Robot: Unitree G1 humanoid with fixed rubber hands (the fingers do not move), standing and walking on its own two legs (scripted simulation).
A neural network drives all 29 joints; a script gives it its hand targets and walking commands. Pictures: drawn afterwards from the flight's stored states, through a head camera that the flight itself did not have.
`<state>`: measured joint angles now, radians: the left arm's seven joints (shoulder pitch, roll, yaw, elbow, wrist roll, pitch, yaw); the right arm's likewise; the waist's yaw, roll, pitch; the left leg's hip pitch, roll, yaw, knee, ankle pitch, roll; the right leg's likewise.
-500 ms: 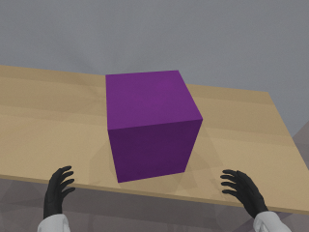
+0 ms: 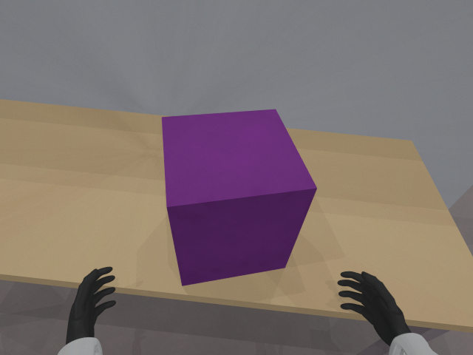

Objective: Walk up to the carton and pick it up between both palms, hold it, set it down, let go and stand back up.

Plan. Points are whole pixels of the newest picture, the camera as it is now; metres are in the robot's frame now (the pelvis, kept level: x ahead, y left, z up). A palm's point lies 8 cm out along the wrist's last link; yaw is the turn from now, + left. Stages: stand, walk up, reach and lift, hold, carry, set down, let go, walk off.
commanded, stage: set down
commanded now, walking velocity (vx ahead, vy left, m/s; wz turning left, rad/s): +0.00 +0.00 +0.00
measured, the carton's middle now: (228, 198) +0.39 +0.04 +0.05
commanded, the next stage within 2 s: let go in 1.48 s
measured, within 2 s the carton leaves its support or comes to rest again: neither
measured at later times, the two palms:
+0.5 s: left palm (88, 344) +0.15 +0.24 -0.03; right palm (387, 329) +0.20 -0.23 -0.01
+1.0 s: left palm (88, 345) +0.16 +0.25 -0.06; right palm (383, 330) +0.19 -0.22 -0.01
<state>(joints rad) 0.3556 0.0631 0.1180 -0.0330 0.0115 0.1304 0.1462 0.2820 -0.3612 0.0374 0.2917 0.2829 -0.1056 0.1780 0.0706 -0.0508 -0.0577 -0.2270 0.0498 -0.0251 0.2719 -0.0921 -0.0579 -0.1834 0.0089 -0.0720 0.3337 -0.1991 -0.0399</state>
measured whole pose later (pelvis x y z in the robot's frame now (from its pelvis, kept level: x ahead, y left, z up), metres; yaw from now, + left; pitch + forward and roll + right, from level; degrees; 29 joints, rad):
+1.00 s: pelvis +0.01 +0.01 +0.00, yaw +0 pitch +1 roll +0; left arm 0.34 0.16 0.10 0.23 0.01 0.15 0.03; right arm 0.28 -0.28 0.03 0.40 0.26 -0.17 0.12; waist 0.03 -0.09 -0.06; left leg -0.20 0.03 -0.02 0.30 -0.13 -0.05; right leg -0.14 -0.01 -0.07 0.33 -0.22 -0.02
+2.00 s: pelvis +0.00 +0.02 +0.00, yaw +0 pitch -2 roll +0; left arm 0.22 0.17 0.10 0.45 0.01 0.19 0.00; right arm 0.17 -0.23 0.00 0.49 0.15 -0.16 0.10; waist -0.02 -0.09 -0.01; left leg -0.16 0.03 -0.02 0.34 -0.15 -0.04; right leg -0.09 -0.01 -0.07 0.34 -0.22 -0.02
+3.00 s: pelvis +0.02 +0.04 -0.01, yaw +0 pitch -1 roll -2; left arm 0.23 0.36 0.10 0.78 0.01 0.01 -0.06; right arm 0.25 -0.28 -0.01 0.37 0.08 -0.15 0.04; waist -0.02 -0.06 0.02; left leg -0.22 0.02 -0.02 0.48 -0.24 0.00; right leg -0.09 -0.01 -0.07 0.36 -0.25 0.01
